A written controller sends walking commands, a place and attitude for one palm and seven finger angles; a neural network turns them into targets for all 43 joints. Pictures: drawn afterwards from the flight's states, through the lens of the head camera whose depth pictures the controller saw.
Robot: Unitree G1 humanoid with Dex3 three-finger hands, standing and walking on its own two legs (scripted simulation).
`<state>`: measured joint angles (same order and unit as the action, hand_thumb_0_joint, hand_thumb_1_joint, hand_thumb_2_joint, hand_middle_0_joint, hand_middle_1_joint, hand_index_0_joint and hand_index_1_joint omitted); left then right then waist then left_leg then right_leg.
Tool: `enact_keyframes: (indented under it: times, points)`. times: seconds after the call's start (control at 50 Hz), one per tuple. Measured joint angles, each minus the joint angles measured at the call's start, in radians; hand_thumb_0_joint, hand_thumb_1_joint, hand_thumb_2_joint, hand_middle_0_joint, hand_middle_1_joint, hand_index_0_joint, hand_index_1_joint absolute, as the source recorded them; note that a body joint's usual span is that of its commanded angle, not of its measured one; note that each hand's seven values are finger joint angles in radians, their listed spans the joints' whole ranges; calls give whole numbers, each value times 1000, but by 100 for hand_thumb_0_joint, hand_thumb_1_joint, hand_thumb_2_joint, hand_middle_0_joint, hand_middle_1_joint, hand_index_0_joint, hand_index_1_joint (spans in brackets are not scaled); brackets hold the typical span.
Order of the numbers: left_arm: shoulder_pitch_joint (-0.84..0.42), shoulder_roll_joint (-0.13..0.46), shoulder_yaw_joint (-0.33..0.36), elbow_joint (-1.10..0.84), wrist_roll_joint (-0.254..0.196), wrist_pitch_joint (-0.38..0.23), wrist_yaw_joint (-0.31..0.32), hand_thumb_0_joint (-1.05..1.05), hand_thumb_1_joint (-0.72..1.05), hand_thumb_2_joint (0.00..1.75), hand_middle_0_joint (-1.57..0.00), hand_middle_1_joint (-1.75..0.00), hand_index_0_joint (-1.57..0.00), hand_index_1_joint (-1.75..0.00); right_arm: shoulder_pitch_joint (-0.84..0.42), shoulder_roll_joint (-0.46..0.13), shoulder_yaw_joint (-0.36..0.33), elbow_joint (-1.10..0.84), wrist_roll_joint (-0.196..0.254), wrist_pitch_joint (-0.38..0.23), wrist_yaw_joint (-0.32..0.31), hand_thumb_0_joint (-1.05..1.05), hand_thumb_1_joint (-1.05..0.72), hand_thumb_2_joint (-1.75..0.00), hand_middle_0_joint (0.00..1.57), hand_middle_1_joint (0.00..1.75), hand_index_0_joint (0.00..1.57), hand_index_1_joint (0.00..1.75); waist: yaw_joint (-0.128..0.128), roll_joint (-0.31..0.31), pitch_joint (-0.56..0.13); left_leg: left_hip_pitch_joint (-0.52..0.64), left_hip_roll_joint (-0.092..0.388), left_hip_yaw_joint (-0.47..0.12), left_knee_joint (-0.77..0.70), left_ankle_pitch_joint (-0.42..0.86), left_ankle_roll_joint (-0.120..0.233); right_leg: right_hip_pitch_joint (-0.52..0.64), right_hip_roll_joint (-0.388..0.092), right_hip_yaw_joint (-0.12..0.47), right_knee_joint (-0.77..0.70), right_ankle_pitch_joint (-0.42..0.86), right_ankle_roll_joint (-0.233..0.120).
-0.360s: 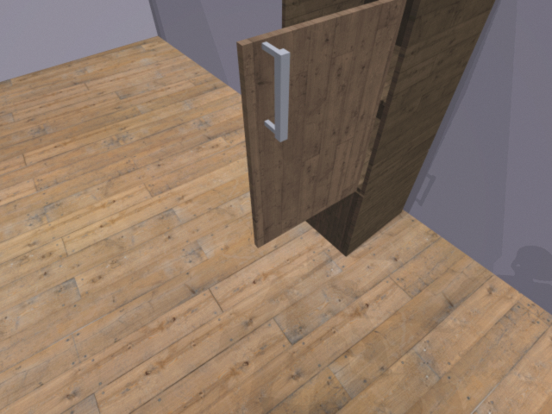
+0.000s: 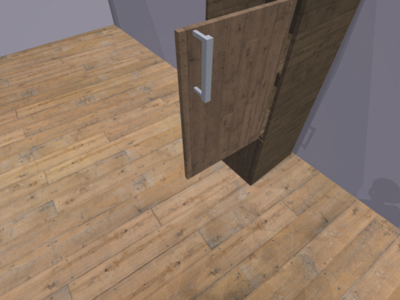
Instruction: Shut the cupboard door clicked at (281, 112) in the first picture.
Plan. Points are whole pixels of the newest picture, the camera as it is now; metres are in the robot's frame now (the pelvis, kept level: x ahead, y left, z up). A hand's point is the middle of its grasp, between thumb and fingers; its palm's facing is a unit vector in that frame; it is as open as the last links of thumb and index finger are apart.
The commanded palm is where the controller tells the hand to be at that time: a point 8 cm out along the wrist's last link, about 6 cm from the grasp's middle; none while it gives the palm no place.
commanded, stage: look at it before walking up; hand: left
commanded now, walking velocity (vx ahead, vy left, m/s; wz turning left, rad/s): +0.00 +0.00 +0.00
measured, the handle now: (201, 68) +0.61 +0.03 +0.15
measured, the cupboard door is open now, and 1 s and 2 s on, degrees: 86 86 86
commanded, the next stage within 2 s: walk around to get in front in 0.48 s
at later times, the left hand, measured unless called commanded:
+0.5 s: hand out of the picture +0.06 +0.24 -0.17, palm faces -0.02 -0.96 -0.30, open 7.4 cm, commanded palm none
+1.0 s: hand out of the picture +0.07 +0.19 -0.18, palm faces -0.14 -0.96 -0.26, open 7.4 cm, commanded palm none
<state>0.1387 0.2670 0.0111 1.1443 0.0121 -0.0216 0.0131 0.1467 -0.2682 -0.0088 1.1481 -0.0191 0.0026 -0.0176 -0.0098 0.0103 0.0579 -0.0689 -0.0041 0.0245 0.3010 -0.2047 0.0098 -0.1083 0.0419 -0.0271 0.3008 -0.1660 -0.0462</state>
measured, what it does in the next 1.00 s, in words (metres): stands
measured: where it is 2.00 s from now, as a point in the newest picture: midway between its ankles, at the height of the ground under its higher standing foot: outside the picture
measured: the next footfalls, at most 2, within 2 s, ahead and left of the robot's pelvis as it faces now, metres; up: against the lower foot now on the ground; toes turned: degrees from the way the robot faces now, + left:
left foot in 1.50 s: +0.09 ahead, +0.12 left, +0.00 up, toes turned -28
right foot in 1.90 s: -0.06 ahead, -0.10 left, +0.00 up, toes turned -48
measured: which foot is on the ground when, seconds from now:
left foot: down 0.00-1.00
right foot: down 0.00-1.00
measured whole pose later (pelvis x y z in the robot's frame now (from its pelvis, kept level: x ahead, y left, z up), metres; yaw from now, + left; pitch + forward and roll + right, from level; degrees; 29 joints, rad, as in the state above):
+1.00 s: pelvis -0.01 +0.00 -0.02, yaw -11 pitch -2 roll +1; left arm 0.19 0.20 0.06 1.00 0.03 0.06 -0.01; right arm 0.17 -0.21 -0.05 1.03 -0.03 0.04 -0.04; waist 0.02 0.03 0.13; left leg -0.15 0.06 0.20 0.56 -0.36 0.00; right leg -0.32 0.00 -0.01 0.76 -0.39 0.00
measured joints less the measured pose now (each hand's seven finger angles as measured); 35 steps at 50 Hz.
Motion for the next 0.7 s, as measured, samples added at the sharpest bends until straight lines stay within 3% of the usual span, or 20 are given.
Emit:
enact_keyframes:
  times: [0.6,0.7]
  points:
    - [-10,19,-4,-2,2,2,-3,0,90,90,-20,-30,-20,-30,-15,-14,-1,-1,1,-7,3,0,-91,-90,20,30,21,30,2,-8,3,4,-19,7,-15,7,19,-3,-19,8,-1,1,19]
    - [-5,17,5,-17,2,17,3,0,91,90,-20,-30,-20,-30,-23,-11,-6,-18,-1,-2,-8,0,-91,-90,20,30,21,30,12,-9,4,-13,-15,30,16,-11,19,-31,-14,29,34,-9,21]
